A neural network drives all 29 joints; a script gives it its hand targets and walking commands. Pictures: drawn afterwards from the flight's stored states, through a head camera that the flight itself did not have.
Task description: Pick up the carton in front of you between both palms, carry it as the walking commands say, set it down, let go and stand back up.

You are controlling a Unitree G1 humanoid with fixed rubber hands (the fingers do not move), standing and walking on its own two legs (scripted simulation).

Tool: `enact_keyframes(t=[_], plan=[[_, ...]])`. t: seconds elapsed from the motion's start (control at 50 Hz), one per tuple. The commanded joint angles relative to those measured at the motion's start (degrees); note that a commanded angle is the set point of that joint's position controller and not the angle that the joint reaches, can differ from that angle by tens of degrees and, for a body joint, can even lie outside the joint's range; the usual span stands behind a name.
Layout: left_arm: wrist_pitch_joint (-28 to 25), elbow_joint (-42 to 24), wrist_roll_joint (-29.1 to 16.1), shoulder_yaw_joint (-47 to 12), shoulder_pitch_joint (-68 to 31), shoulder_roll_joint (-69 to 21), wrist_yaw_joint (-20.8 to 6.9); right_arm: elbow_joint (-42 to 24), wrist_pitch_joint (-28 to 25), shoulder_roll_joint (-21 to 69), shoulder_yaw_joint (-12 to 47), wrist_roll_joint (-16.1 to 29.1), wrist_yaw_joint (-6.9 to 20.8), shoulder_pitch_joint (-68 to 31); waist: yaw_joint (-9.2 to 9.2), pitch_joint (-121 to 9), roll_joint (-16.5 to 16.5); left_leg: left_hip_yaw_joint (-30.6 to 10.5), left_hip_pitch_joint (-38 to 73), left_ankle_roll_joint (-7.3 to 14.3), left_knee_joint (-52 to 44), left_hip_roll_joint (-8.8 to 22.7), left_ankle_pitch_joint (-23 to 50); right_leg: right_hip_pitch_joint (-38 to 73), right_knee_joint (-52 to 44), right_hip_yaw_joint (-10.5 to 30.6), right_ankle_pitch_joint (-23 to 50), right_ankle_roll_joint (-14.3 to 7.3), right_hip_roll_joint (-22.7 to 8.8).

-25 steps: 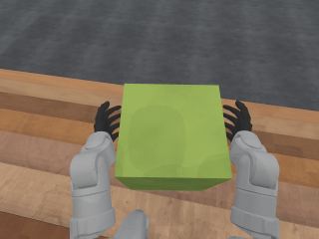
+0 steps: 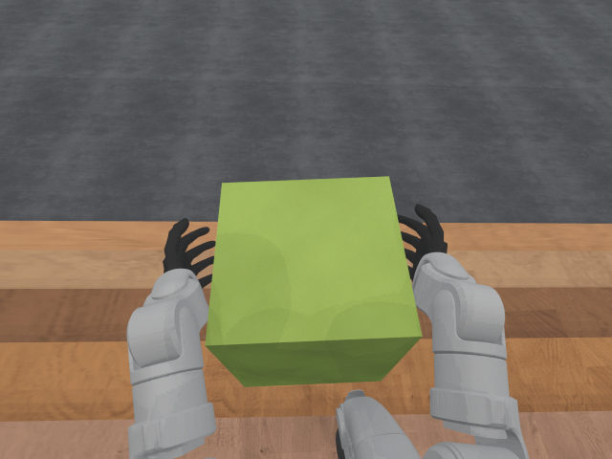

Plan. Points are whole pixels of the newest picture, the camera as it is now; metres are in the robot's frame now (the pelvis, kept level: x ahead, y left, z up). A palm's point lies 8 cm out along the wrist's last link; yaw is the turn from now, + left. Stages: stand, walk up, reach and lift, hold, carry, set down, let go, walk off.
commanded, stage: carry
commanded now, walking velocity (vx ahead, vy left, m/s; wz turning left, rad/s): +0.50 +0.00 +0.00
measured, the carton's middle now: (309, 292) +0.32 -0.03 +0.00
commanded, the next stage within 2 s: none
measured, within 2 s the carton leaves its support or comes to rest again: neither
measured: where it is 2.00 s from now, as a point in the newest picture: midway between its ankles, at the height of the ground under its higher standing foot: (253, 208)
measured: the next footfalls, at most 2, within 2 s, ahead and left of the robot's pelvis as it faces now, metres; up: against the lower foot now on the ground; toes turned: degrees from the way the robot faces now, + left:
right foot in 0.12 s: +0.24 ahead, -0.07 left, -0.13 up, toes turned -2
left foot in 0.46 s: +0.55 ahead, +0.13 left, -0.25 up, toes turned -2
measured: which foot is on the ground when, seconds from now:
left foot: down 0.00-0.12, up 0.14-0.44, down 0.46-0.86, up 0.88-1.00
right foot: up 0.00-0.10, down 0.12-0.48, up 0.50-0.84, down 0.86-1.00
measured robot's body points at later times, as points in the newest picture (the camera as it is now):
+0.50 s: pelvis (259, 296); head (237, 99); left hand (188, 154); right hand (324, 155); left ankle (248, 366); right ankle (316, 437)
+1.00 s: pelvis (259, 197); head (240, 46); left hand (193, 120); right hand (289, 107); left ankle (241, 310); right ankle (283, 305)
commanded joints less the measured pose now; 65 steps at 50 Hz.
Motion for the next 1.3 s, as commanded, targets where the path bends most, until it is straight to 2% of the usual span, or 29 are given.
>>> enact_keyframes(t=[0.0,0.04,0.08,0.1,0.12,0.14,0.22,0.28,0.36,0.4,0.42,0.44,0.46,0.48,0.54,0.66,0.72,0.78,0.82,0.84,0.88,0.94,1.12,1.16,1.18,1.2,1.22,1.24,1.28], plan=[[-4.1,-4.1,-6.5,-38.1,-32.2,-42.4,-0.4,-4.9,-2.8,45.7,37.8,9.1,4.1,-26.0,-1.05,-20.6,6.9,-10.5,7.7,0.3,-6.8,7.3,42.3,13.1,-15.7,-9.8,16.5,-0.3,6.4],[-4.9,-6.3,-7.4,-39.3,-30.2,-40.3,-0.4,-6.0,-4.2,45.4,37.4,7.7,3.6,-23.4,2.08,-23.4,8.1,-5.0,4.7,-1.3,3.2,8.0,41.9,25.4,-14.3,-14.4,25.7,-1.2,6.9],[-5.0,-4.6,-6.5,-38.7,-28.0,-38.2,0.3,-6.6,-4.6,42.1,37.9,6.9,2.6,-23.1,11.16,-25.2,2.6,0.4,-2.3,-4.9,22.6,8.8,55.6,40.2,-18.6,-15.4,15.5,-2.4,8.8],[-4.8,-4.3,-7.1,-39.0,-25.2,-37.4,0.3,-7.1,-4.4,40.2,36.1,5.2,2.2,-23.0,19.04,-24.8,-2.9,3.0,-10.5,-7.5,42.0,6.8,42.9,49.2,-23.3,-9.4,16.3,-6.7,3.1],[-4.5,-2.4,-7.0,-38.6,-23.9,-35.8,0.7,-5.9,-3.9,39.4,35.1,3.1,1.4,-21.2,17.54,-25.8,-9.0,-0.6,-27.1,-8.3,50.2,-0.5,2.4,61.8,-14.3,10.5,32.6,-11.4,-7.5],[-3.7,2.0,-6.7,-38.8,-21.8,-34.4,1.1,-5.0,-3.9,35.4,32.9,1.1,0.6,-19.9,11.60,-25.0,-2.8,-6.3,-32.3,-6.9,46.3,2.5,4.5,60.2,-15.2,22.6,27.5,-13.6,-13.4],[-4.1,-2.0,-15.7,-46.2,-32.2,-41.6,-0.7,-0.7,-4.4,34.4,24.9,-0.9,0.1,-16.1,10.19,-19.1,4.8,-12.8,-35.7,-7.8,23.4,10.9,7.0,43.1,-14.8,31.1,8.8,-18.6,-17.5],[-5.1,0.8,-16.2,-46.4,-34.5,-45.6,-1.8,-1.6,-6.5,38.7,27.0,-0.1,1.2,-22.5,14.04,-20.0,0.4,-7.8,-27.7,-7.7,12.1,11.6,31.7,35.5,-9.9,20.4,0.0,-13.8,-11.7],[-7.3,1.8,-15.0,-45.2,-29.7,-45.5,-1.7,-5.0,-8.8,38.6,29.7,2.4,1.8,-24.6,12.14,-17.9,-1.2,0.9,0.8,-7.9,-19.9,7.1,57.7,18.3,-3.8,3.2,-16.7,-6.0,-1.0],[-7.9,2.6,-12.6,-42.4,-24.8,-42.1,-0.8,-5.9,-8.4,37.3,32.3,3.2,1.4,-23.1,8.00,-19.7,-9.1,5.9,11.3,-6.8,-18.7,5.8,57.1,17.0,4.4,-1.2,-8.7,-5.0,-1.7],[-8.2,1.3,-12.1,-42.3,-25.2,-40.8,-0.6,-5.7,-8.5,37.3,33.0,3.9,1.3,-22.5,1.30,-24.6,-4.0,11.6,21.5,-6.5,-14.7,1.8,57.7,16.8,16.7,-6.9,3.6,-2.6,-1.4],[-7.7,3.0,-10.3,-40.4,-23.3,-39.0,-0.2,-4.1,-8.0,34.4,32.5,2.9,0.9,-21.0,-4.24,-25.2,3.0,8.3,26.5,-3.7,-17.0,4.4,51.6,13.1,33.9,-9.2,1.9,0.0,-0.3],[-7.5,3.5,-8.3,-38.5,-22.8,-37.7,0.3,-2.7,-7.8,33.5,32.8,2.7,0.4,-19.6,-5.14,-22.3,12.9,-11.0,32.1,1.6,-17.4,13.4,59.2,0.4,47.7,-5.5,-34.3,2.6,7.4],[-6.8,7.5,-5.4,-35.3,-18.0,-35.0,1.4,-0.5,-7.0,33.6,33.4,3.2,0.1,-18.3,1.48,-21.8,9.9,-25.4,31.0,3.7,-17.3,21.3,68.5,-5.8,47.8,-0.2,-36.9,2.5,7.8],[-7.3,5.1,-4.9,-30.4,-20.5,-34.2,2.4,-3.3,-7.0,36.9,37.4,8.5,0.0,-23.3,-0.48,-21.9,5.1,-44.2,27.6,11.4,-15.5,23.9,42.5,-15.9,38.2,4.9,-36.0,2.3,1.7],[-12.1,1.5,-5.8,-33.2,-26.1,-40.9,0.4,-6.0,-9.8,46.5,42.8,12.9,3.5,-28.2,1.11,-26.3,6.4,-29.4,19.7,8.5,-9.9,20.9,47.2,-7.5,16.1,2.4,-14.6,1.7,-0.1],[-13.6,-2.4,-8.2,-35.8,-26.7,-39.4,0.2,-6.4,-11.4,44.9,42.2,12.8,3.3,-22.8,-2.03,-22.5,3.8,-14.4,11.7,2.7,-3.0,8.9,35.3,3.5,-14.8,-4.6,9.2,1.0,2.8],[-13.0,-4.2,-6.8,-36.5,-20.6,-34.6,0.6,-7.8,-11.5,39.9,40.6,10.4,2.3,-17.5,4.70,-23.7,11.8,-7.6,-0.4,0.7,3.2,9.5,35.0,29.4,-19.1,-10.8,18.6,0.3,4.8],[-11.5,-5.0,-7.2,-36.7,-17.9,-30.8,0.8,-7.5,-9.9,37.1,38.6,8.0,1.1,-15.3,16.61,-28.0,1.3,0.7,-4.7,-4.2,29.5,10.1,49.5,45.7,-19.4,-11.3,13.9,-2.4,4.9],[-10.4,-4.5,-7.8,-37.3,-17.1,-29.9,0.8,-7.0,-8.9,35.5,37.4,6.1,0.4,-14.1,16.99,-26.1,-9.4,1.4,-15.7,-6.9,43.1,3.7,10.7,52.4,-19.2,0.0,22.7,-4.5,-2.7],[-8.3,-0.4,-9.4,-38.7,-18.0,-28.0,1.9,-3.5,-7.3,29.4,31.3,0.8,-1.4,-11.5,11.07,-24.2,-9.2,-7.1,-32.2,-6.4,42.4,2.9,6.7,56.6,-16.5,27.0,22.8,-10.9,-14.5],[-6.9,0.4,-15.0,-42.2,-22.2,-33.8,1.1,-0.9,-7.1,27.1,24.3,-1.7,-2.8,-10.4,13.27,-22.2,3.0,-11.0,-39.1,-7.3,32.6,7.8,5.7,49.2,-14.3,35.3,11.6,-17.0,-15.2],[-10.4,0.2,-17.2,-45.8,-26.4,-42.4,-1.6,-5.3,-11.4,35.6,28.9,1.6,0.1,-20.7,12.93,-18.1,-2.5,2.8,0.6,-7.2,-20.5,6.0,56.6,20.3,-4.1,4.5,-8.5,-6.7,1.4],[-10.4,0.2,-15.1,-44.0,-23.6,-38.8,-0.8,-6.3,-10.7,33.4,30.4,2.3,-0.1,-20.1,4.27,-24.3,-8.7,7.4,17.4,-5.5,-12.8,4.1,60.6,16.4,8.9,-1.6,3.4,-4.3,-1.0],[-9.9,0.4,-13.9,-42.6,-21.7,-37.1,-0.5,-5.5,-10.2,32.6,31.2,3.1,-0.1,-18.1,-0.76,-27.3,-2.1,9.7,24.7,-4.3,-15.6,2.6,56.0,15.2,21.7,-5.6,11.0,-2.5,-0.4],[-9.1,1.5,-11.2,-40.3,-22.3,-36.5,0.3,-5.4,-9.6,30.6,31.2,3.0,-0.1,-18.6,-5.55,-24.5,7.3,0.4,28.8,-0.1,-19.6,7.9,51.6,6.9,41.0,-5.8,-10.8,-0.1,2.8],[-8.1,4.7,-8.6,-38.2,-20.2,-35.0,1.0,-2.0,-9.0,29.6,31.4,2.9,-0.6,-17.3,-2.71,-23.2,13.9,-19.1,33.0,3.2,-16.9,17.9,65.4,-4.2,48.7,-2.9,-37.2,2.1,10.0],[-7.4,7.1,-5.8,-34.7,-16.6,-32.1,1.8,-0.3,-8.0,30.9,32.4,2.7,-0.8,-15.2,2.41,-22.3,10.0,-30.6,28.6,3.7,-18.7,22.1,68.3,-6.3,41.1,2.4,-33.5,1.8,7.6],[-6.6,8.4,-3.0,-28.9,-15.4,-29.0,3.6,-2.9,-6.8,31.3,36.4,9.4,-0.6,-22.7,3.09,-20.9,2.9,-38.6,24.2,5.5,-20.2,27.0,44.4,-11.1,37.1,5.6,-31.6,2.9,2.0]])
